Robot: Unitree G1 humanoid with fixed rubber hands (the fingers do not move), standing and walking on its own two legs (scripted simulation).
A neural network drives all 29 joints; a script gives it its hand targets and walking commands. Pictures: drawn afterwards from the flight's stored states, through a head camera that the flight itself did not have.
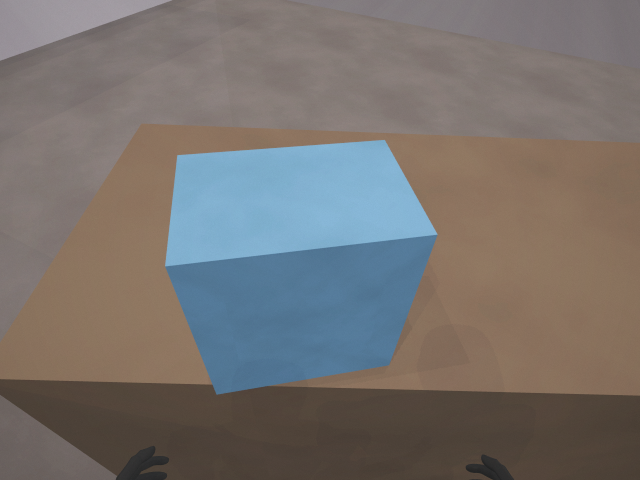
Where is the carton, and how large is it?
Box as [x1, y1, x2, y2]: [165, 140, 437, 394]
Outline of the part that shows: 384,140 177,155 165,267 216,394 387,365 389,363 437,234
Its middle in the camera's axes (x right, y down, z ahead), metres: -0.03 +0.04 +0.52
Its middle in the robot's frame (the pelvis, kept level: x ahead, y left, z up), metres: +0.37 +0.04 +0.07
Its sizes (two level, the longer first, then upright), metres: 0.256 0.172 0.284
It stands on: a pedestal, 0.68 m high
